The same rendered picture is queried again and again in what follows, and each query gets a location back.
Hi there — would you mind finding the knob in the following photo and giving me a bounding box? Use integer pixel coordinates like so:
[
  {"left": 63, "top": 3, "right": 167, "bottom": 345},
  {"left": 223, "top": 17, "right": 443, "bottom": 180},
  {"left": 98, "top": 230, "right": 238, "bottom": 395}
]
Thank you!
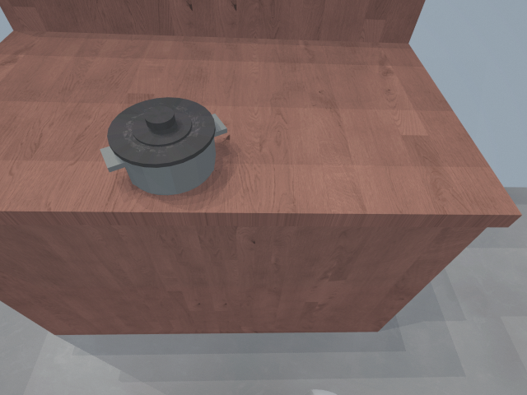
[{"left": 144, "top": 106, "right": 175, "bottom": 131}]

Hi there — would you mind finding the pot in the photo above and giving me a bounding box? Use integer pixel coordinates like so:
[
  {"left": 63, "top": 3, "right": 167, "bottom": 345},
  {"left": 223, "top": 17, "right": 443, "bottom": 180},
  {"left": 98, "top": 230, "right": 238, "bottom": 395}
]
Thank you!
[{"left": 100, "top": 114, "right": 227, "bottom": 195}]

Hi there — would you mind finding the table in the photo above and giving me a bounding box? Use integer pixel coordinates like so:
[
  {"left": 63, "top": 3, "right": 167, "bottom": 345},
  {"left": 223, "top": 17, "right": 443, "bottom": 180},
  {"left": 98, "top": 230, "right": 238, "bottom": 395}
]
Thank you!
[{"left": 0, "top": 0, "right": 522, "bottom": 335}]

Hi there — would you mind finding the lid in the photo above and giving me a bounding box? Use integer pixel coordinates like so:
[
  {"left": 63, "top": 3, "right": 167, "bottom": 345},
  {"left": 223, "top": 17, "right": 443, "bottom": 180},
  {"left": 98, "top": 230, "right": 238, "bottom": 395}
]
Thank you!
[{"left": 107, "top": 97, "right": 216, "bottom": 168}]

